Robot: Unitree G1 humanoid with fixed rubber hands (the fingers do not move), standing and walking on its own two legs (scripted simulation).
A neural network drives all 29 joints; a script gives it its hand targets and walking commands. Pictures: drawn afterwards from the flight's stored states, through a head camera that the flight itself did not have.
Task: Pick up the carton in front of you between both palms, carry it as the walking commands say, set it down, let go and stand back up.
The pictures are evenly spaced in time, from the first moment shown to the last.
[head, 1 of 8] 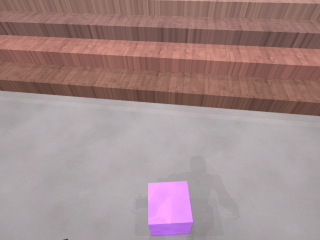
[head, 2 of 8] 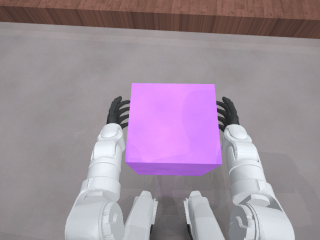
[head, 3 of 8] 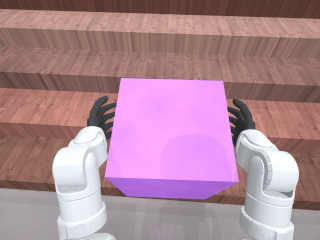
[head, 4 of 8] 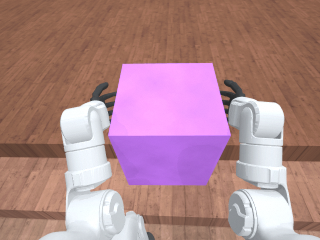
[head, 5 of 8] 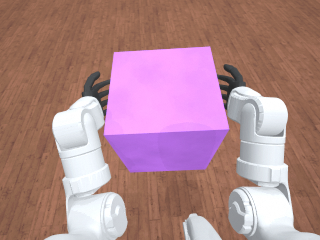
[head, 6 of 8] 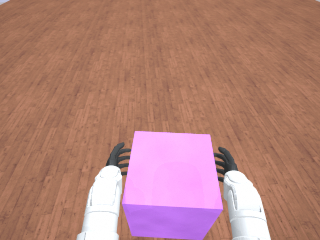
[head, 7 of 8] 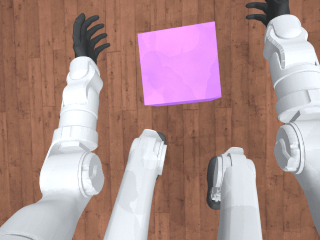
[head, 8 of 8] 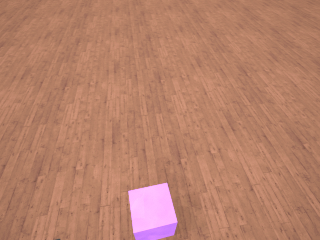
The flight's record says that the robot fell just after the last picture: no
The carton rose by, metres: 2.06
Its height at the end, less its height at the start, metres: +1.31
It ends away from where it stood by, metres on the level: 5.07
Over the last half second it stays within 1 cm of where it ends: yes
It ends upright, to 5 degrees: yes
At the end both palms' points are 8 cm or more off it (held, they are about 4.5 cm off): yes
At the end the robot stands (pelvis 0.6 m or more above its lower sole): yes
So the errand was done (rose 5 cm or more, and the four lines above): yes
